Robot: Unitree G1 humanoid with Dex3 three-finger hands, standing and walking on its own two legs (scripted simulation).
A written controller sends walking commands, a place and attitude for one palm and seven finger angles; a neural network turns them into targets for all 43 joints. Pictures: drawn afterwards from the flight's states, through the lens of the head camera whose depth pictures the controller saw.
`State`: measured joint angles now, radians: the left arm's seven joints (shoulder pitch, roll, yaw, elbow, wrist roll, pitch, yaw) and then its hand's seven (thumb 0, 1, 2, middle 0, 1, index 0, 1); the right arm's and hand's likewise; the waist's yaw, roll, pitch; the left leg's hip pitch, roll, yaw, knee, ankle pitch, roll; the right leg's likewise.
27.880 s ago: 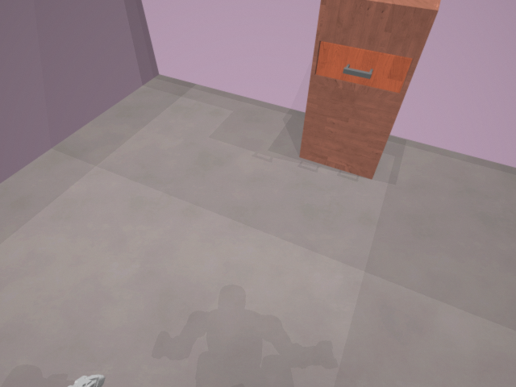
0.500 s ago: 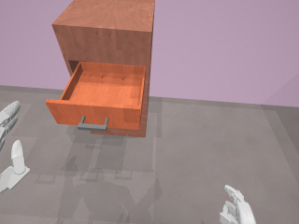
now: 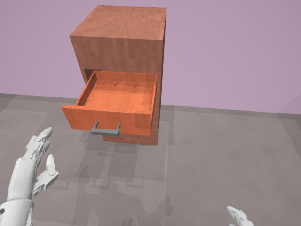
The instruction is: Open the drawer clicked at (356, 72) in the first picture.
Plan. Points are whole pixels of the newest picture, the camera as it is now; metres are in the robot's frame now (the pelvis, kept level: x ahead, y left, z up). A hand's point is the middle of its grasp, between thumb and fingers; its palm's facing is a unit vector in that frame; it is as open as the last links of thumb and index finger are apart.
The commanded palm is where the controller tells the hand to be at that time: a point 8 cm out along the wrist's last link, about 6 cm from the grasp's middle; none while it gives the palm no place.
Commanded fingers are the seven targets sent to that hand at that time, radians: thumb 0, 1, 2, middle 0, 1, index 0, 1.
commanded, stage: let the arm hang, fingers relaxed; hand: left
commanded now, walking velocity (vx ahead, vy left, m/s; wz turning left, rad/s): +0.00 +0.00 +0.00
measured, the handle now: (106, 128) +0.53 +0.23 -0.16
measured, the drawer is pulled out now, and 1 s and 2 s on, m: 0.29 0.29 0.29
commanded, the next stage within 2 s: look to check the result in 1.02 s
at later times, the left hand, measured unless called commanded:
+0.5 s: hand out of the picture -0.03 +0.18 -0.16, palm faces +0.02 -0.97 -0.23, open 7.2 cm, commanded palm none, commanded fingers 0.00 0.90 0.90 -0.20 -0.30 -0.20 -0.30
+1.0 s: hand out of the picture +0.00 +0.14 -0.16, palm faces +0.04 -0.98 -0.17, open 7.3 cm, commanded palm none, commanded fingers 0.00 0.90 0.90 -0.20 -0.30 -0.20 -0.30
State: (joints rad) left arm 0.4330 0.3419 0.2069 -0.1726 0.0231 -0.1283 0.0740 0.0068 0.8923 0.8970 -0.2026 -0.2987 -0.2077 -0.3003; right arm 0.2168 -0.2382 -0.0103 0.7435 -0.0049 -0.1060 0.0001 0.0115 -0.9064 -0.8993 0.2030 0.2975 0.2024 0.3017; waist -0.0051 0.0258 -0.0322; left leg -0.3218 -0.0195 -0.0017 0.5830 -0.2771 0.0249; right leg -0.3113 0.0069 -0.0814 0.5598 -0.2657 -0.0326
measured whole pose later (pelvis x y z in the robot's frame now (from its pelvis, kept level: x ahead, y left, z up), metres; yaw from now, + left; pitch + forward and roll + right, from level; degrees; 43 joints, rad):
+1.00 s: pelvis +0.01 -0.02 +0.01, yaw -1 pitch -2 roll +0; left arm 0.30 0.11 0.01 1.13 0.01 -0.01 0.03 0.01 0.91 0.90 -0.20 -0.30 -0.20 -0.30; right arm 0.33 -0.10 0.01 1.12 -0.01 0.00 -0.04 0.00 -0.91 -0.90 0.20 0.30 0.20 0.30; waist 0.00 0.01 0.05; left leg -0.17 0.00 0.00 0.42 -0.22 0.00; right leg -0.17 0.03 -0.07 0.41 -0.21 -0.06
